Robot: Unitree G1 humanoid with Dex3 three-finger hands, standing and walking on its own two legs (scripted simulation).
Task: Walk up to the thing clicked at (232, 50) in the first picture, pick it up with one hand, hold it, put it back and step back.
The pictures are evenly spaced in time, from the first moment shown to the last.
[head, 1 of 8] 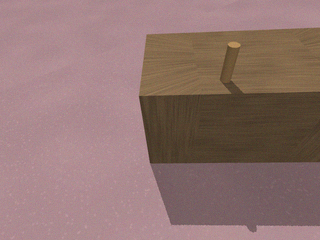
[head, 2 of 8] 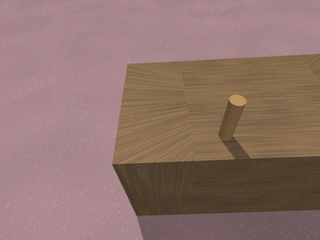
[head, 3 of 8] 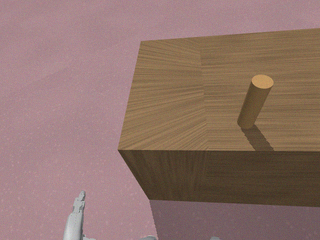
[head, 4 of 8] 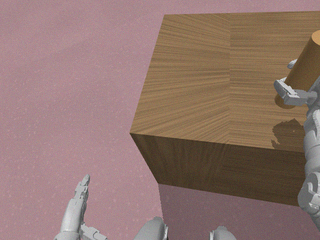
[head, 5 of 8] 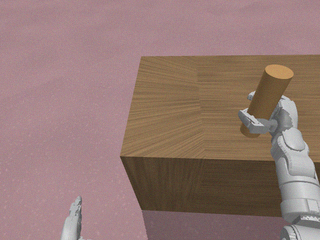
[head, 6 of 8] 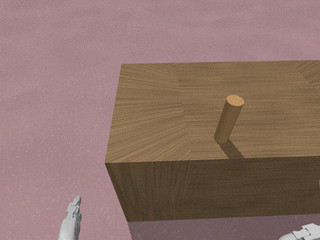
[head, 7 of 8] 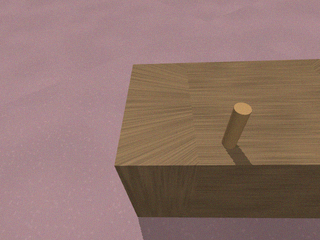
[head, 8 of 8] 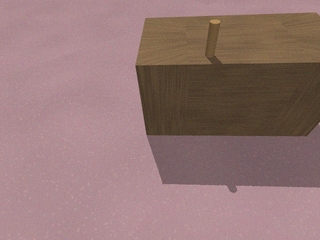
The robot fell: no
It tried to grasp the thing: yes
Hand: right
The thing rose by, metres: 0.24
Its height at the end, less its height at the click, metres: +0.00
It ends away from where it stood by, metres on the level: 0.02
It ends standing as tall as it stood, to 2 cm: yes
